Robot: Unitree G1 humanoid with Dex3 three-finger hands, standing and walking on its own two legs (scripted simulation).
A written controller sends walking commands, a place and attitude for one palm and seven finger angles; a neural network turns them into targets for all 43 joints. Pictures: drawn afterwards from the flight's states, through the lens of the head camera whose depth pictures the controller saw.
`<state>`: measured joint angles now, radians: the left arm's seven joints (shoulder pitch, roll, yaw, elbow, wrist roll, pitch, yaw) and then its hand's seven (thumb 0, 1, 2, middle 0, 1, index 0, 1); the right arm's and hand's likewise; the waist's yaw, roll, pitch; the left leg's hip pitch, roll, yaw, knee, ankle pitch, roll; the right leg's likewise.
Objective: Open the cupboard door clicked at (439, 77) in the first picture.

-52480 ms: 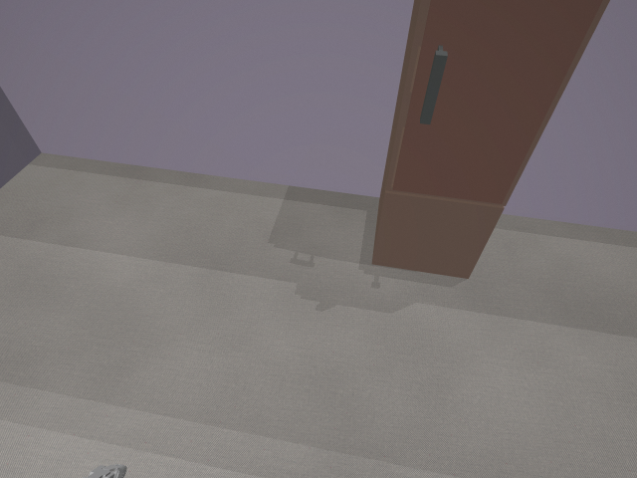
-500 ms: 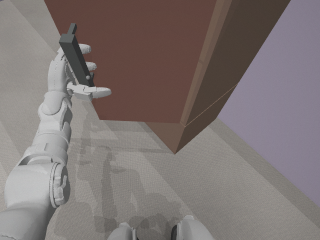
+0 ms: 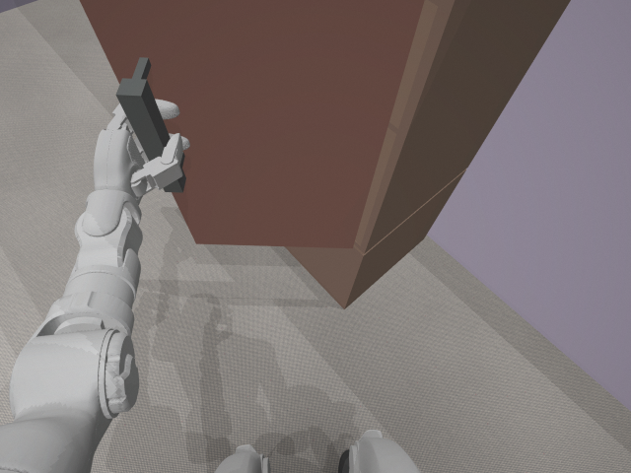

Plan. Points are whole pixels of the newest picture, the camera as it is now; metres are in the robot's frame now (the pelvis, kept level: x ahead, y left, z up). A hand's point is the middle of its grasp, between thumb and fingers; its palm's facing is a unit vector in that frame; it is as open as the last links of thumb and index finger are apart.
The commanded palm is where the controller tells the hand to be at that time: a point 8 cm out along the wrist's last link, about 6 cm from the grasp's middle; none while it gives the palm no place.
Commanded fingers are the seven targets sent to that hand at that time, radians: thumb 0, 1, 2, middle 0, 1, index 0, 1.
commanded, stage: pull the door open along its arc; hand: left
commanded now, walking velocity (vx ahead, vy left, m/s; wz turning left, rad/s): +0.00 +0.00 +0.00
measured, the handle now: (160, 130) +0.54 +0.18 +0.08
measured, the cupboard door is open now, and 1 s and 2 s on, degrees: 48 86 94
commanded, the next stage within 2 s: open thumb and fingers to let go in 1.14 s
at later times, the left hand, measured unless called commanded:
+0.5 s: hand (173, 212) +0.41 +0.15 +0.07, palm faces -0.06 -1.00 -0.01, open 6.5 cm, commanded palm +0.34 +0.21 +0.08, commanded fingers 0.00 0.90 0.90 -0.40 -1.35 -0.40 -1.35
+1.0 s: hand (245, 296) +0.30 +0.07 +0.08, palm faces +0.39 -0.92 +0.00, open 6.6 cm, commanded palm +0.23 +0.12 +0.08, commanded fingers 0.00 0.90 0.90 -0.40 -1.35 -0.40 -1.35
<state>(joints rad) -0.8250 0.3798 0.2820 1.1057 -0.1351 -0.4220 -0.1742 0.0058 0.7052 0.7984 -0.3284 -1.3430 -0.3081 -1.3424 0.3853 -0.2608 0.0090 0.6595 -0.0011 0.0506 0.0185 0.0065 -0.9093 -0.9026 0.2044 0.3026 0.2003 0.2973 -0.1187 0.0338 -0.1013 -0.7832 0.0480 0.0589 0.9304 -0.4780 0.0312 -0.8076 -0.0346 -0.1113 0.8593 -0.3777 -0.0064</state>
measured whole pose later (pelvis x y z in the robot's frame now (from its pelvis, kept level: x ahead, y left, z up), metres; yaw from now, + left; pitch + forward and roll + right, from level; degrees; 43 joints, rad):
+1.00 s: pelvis +0.02 -0.04 +0.02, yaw +1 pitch +8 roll +0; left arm 0.18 -0.09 -0.14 0.04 0.07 -0.19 0.48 0.03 0.63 0.74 -0.30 -1.23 -0.31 -1.29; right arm 0.17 -0.16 0.02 0.51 -0.05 0.07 0.01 0.01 -0.91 -0.90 0.20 0.30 0.20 0.30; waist 0.00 0.03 -0.11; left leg -0.46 0.05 0.05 0.77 -0.45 -0.02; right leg -0.52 -0.02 -0.11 0.78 -0.41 -0.05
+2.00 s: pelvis -0.02 -0.03 +0.01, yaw +1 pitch +7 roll +0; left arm 0.05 -0.09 -0.26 0.13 0.10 -0.18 0.57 -0.01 -0.48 0.31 -0.25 -0.82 -0.24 -0.81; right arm 0.20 -0.18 0.01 0.57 -0.05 -0.01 0.01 0.01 -0.91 -0.90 0.20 0.30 0.20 0.30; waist 0.00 0.04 -0.09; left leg -0.56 0.02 0.02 0.88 -0.44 -0.01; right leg -0.60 -0.04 -0.12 0.87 -0.39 -0.04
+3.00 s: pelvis +0.00 -0.02 +0.00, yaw +1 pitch +9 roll +0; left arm 0.52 0.09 -0.19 -0.29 -0.03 -0.26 0.00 -0.01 -0.50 0.30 -0.16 -0.30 -0.16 -0.30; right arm 0.27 -0.21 0.02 0.41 0.00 -0.10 0.00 0.02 -0.91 -0.90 0.20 0.30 0.20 0.30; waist 0.01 0.04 -0.10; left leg -0.61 0.02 0.03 0.96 -0.52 0.01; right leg -0.66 -0.05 -0.10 0.95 -0.45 -0.02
